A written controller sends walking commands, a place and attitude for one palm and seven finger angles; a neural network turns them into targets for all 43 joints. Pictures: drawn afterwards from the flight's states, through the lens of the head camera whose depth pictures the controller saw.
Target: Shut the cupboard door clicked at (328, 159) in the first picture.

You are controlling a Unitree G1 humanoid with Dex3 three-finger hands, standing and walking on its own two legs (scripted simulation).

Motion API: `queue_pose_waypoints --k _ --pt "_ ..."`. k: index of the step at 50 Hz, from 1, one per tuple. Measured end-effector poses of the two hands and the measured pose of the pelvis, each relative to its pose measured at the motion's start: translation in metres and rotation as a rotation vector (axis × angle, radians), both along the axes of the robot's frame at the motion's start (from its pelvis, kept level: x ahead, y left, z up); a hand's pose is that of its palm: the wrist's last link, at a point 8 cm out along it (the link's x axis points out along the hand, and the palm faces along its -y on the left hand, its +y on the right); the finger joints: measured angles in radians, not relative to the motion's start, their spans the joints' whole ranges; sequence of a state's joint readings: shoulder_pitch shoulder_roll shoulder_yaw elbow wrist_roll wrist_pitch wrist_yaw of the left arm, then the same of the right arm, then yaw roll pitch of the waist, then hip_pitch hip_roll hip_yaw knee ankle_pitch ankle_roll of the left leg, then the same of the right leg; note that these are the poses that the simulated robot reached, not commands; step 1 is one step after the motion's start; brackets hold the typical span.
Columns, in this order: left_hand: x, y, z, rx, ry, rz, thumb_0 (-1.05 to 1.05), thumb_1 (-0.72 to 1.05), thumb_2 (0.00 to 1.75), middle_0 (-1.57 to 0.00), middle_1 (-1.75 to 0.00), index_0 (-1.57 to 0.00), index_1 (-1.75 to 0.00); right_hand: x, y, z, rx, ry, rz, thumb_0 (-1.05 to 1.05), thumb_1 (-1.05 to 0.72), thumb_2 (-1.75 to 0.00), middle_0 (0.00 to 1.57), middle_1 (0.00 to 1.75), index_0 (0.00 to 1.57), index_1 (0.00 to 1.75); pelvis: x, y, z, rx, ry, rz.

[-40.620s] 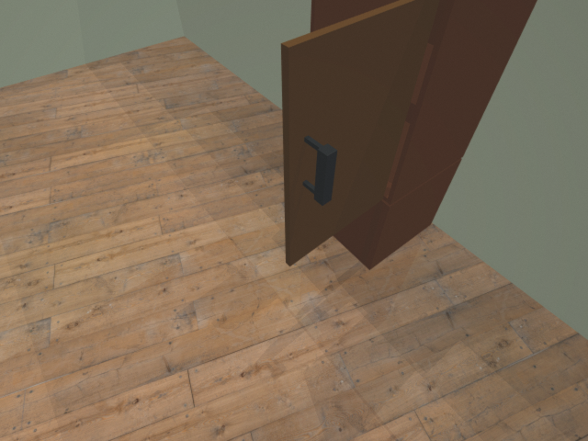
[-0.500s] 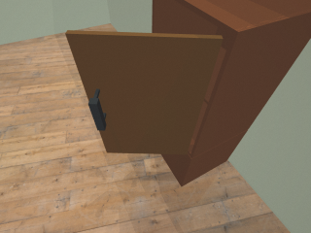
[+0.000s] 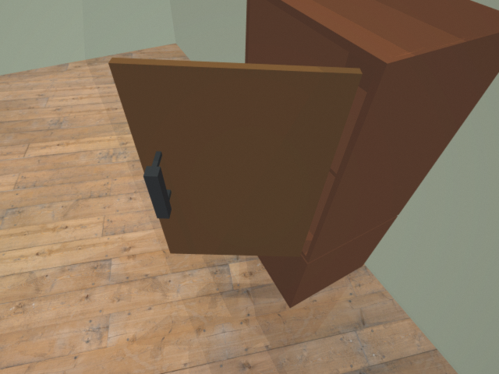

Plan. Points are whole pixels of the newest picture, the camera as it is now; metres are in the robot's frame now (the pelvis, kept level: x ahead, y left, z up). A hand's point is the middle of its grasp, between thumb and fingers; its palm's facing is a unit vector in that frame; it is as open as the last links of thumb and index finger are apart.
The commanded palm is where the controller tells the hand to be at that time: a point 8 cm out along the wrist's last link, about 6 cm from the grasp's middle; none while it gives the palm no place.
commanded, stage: look again from close up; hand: left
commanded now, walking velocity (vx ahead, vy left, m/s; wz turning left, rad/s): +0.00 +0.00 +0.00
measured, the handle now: (161, 185) +0.46 +0.21 +0.00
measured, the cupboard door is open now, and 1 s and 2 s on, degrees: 61 61 61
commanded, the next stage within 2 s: raise the hand and make a fist in 0.52 s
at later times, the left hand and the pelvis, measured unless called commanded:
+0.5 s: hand out of the picture -0.01 +0.16 -0.18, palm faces +0.02 -0.99 -0.16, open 7.4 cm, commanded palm none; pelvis -0.01 +0.00 +0.00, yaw +0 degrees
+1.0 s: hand (167, 365) +0.15 +0.14 -0.05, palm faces +0.00 -1.00 +0.05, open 6.4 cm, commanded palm +0.10 +0.21 -0.05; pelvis -0.05 -0.04 -0.07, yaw +4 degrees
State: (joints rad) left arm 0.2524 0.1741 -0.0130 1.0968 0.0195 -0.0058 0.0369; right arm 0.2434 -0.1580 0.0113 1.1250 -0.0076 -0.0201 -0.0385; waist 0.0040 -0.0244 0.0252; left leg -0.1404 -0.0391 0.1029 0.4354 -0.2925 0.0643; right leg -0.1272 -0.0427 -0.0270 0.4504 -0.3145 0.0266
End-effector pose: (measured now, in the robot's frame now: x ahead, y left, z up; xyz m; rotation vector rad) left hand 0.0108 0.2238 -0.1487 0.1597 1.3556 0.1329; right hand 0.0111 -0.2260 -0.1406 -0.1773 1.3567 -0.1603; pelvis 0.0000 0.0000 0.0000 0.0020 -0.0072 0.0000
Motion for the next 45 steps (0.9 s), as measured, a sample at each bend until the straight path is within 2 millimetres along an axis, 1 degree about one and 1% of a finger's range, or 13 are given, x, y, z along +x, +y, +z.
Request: queue_pose_waypoints --k 16,32,33,34,36,37,39,41,43,44,45 --pt "-0.019 -0.007 -0.001 -0.017 0.042 0.016 0.0 0.91 0.89 -0.2 -0.3 -0.2 -0.29 -0.019 0.006 0.0 0.015 0.051 -0.01 0.0 -0.92 -0.9 0.2 0.3 0.2 0.3 -0.003 -0.001 0.002 0.0 -0.003 0.006" --pt "-0.033 -0.014 -0.002 -0.028 0.062 0.025 0.0 0.91 0.89 -0.2 -0.3 -0.2 -0.29 -0.026 0.007 0.001 0.016 0.058 -0.011 0.0 -0.92 -0.9 0.2 0.3 0.2 0.3 -0.008 -0.001 0.002 -0.005 0.001 0.011" --pt "-0.026 -0.007 0.003 -0.011 0.021 0.077 0.01 0.92 0.89 -0.2 -0.3 -0.21 -0.29 -0.024 0.004 0.003 0.001 0.021 -0.009 0.01 -0.92 -0.9 0.2 0.3 0.2 0.3 -0.01 -0.002 0.001 -0.007 0.001 0.016" --pt "-0.01 0.002 0.015 0.023 -0.086 0.098 0.02 0.93 0.89 -0.2 -0.3 -0.21 -0.3 -0.019 0.0 0.006 -0.02 -0.054 -0.008 0.01 -0.93 -0.9 0.2 0.3 0.2 0.3 -0.013 -0.003 0.0 -0.005 -0.003 0.019" --pt "0.031 0.016 0.051 0.094 -0.381 0.105 0.04 0.94 0.89 -0.21 -0.31 -0.21 -0.3 -0.007 -0.008 0.012 -0.042 -0.206 0.002 0.01 -0.93 -0.9 0.2 0.3 0.2 0.3 -0.017 -0.006 -0.002 0.009 -0.005 0.029" --pt "0.051 0.019 0.07 0.116 -0.505 0.105 0.04 0.94 0.89 -0.21 -0.31 -0.22 -0.31 0.0 -0.012 0.014 -0.036 -0.269 0.009 0.01 -0.93 -0.9 0.2 0.3 0.2 0.3 -0.018 -0.007 -0.004 0.015 0.0 0.041" --pt "0.092 0.015 0.108 0.126 -0.754 0.084 0.04 0.94 0.89 -0.22 -0.33 -0.23 -0.32 0.018 -0.022 0.014 -0.024 -0.387 0.043 0.01 -0.92 -0.9 0.2 0.3 0.2 0.3 -0.023 -0.008 -0.009 0.024 0.009 0.069" --pt "0.126 0.005 0.138 0.105 -0.98 0.044 0.03 0.94 0.89 -0.24 -0.35 -0.24 -0.34 0.038 -0.031 0.011 -0.019 -0.49 0.083 0.01 -0.92 -0.9 0.2 0.3 0.2 0.3 -0.03 -0.01 -0.018 0.024 0.028 0.087" --pt "0.147 -0.009 0.154 0.036 -1.161 0.011 0.02 0.93 0.89 -0.26 -0.37 -0.27 -0.37 0.06 -0.039 0.013 -0.024 -0.581 0.105 0.01 -0.92 -0.9 0.2 0.3 0.2 0.3 -0.036 -0.013 -0.026 0.016 0.069 0.084" --pt "0.152 -0.015 0.157 -0.013 -1.238 -0.006 0.02 0.93 0.89 -0.27 -0.39 -0.28 -0.38 0.07 -0.043 0.016 -0.03 -0.623 0.112 0.01 -0.92 -0.9 0.2 0.3 0.2 0.3 -0.039 -0.016 -0.031 0.016 0.093 0.076" --pt "0.153 -0.022 0.155 -0.066 -1.302 -0.026 0.02 0.93 0.89 -0.29 -0.41 -0.29 -0.4 0.08 -0.046 0.019 -0.037 -0.66 0.119 0.01 -0.91 -0.9 0.2 0.3 0.2 0.3 -0.041 -0.02 -0.037 0.019 0.114 0.068"
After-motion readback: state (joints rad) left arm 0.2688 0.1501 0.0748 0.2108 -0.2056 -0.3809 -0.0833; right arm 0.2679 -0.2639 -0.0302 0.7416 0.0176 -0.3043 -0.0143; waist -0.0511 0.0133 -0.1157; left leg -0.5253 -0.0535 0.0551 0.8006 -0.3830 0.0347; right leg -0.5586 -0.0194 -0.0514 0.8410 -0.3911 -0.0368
